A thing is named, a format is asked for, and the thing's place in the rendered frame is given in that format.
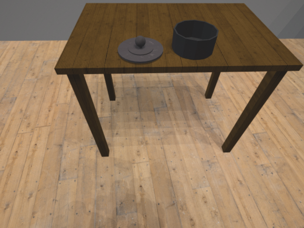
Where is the pot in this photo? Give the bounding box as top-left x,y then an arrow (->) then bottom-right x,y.
172,20 -> 219,60

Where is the knob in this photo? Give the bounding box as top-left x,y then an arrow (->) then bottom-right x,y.
135,36 -> 146,47

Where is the lid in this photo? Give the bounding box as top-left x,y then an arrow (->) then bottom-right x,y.
118,37 -> 163,64

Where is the table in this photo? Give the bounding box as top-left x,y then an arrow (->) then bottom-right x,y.
54,3 -> 303,157

